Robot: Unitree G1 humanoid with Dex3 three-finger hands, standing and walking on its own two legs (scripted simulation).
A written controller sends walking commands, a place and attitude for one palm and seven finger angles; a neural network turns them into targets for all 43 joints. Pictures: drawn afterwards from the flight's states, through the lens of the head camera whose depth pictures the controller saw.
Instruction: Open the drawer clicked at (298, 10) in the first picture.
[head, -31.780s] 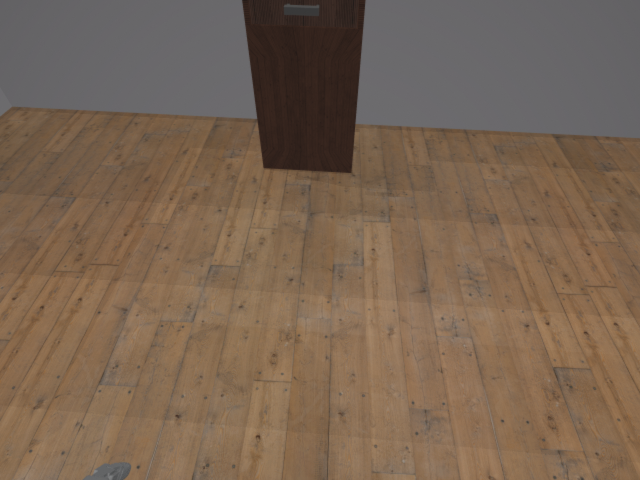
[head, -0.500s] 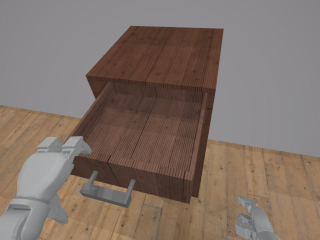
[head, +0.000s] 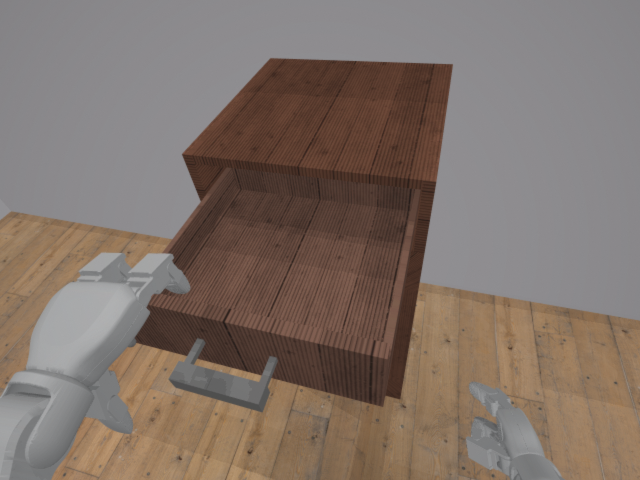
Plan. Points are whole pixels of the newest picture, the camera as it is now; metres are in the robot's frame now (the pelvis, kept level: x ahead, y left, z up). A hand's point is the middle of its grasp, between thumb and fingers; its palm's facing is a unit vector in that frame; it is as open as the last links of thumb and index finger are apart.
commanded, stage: draw the hand back to the body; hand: left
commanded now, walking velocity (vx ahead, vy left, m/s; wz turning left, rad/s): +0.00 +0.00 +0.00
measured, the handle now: (226, 370) +0.25 +0.17 +0.00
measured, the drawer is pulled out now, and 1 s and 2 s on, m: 0.30 0.30 0.30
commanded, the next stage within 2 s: step back with the hand held close in 1.56 s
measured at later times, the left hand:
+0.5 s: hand (108, 354) +0.19 +0.24 +0.14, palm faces +0.05 -0.05 -1.00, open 13.8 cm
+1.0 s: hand (129, 317) +0.21 +0.21 +0.18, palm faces +0.37 -0.84 -0.40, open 11.8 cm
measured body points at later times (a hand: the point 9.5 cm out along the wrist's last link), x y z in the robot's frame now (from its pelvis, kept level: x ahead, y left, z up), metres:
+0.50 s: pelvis +0.00 +0.00 +0.00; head +0.01 -0.04 +0.45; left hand +0.18 +0.24 +0.20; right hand +0.22 -0.22 -0.09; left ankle -0.02 +0.10 -0.74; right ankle +0.01 -0.10 -0.74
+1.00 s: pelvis +0.03 -0.01 +0.00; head +0.02 -0.03 +0.45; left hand +0.19 +0.25 +0.20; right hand +0.22 -0.22 -0.08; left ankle -0.02 +0.10 -0.74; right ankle +0.01 -0.10 -0.74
